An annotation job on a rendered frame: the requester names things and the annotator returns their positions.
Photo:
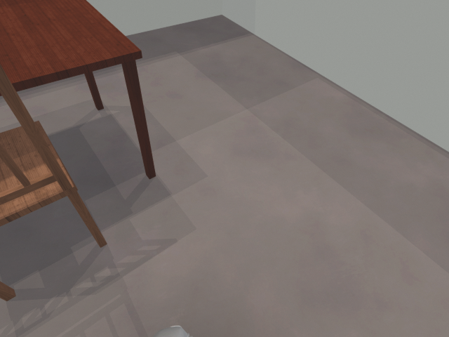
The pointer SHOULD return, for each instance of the chair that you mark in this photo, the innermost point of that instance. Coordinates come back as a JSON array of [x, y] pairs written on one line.
[[32, 175]]

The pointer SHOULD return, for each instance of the table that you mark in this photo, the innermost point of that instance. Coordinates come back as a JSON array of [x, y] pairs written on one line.
[[42, 41]]

